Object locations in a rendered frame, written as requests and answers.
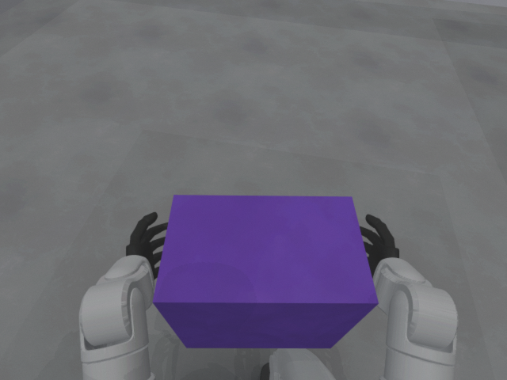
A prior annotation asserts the right robot thigh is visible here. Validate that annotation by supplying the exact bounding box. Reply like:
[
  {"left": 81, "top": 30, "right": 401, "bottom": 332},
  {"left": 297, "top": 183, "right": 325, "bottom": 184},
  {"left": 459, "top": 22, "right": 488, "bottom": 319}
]
[{"left": 269, "top": 348, "right": 336, "bottom": 380}]

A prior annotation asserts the carton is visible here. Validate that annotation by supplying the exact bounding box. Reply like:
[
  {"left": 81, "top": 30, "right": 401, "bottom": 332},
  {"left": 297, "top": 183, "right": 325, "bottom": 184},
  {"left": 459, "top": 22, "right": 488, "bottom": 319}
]
[{"left": 153, "top": 195, "right": 379, "bottom": 348}]

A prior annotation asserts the robot left hand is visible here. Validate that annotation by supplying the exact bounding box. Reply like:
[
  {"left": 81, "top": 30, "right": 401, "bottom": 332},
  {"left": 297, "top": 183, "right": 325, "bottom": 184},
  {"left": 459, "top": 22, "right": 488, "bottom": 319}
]
[{"left": 126, "top": 212, "right": 168, "bottom": 279}]

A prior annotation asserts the right robot forearm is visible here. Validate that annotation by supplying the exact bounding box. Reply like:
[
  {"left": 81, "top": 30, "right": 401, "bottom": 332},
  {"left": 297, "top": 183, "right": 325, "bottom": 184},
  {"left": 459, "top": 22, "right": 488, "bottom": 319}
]
[{"left": 373, "top": 257, "right": 459, "bottom": 380}]

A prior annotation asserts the left robot forearm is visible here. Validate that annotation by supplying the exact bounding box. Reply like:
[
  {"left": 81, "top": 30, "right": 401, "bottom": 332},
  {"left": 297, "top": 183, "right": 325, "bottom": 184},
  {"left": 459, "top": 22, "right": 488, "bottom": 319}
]
[{"left": 78, "top": 255, "right": 156, "bottom": 380}]

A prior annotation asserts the robot right hand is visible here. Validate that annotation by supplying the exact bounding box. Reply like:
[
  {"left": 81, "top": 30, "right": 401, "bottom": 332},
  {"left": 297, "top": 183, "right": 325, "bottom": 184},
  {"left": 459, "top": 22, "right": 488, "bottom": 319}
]
[{"left": 360, "top": 215, "right": 399, "bottom": 278}]

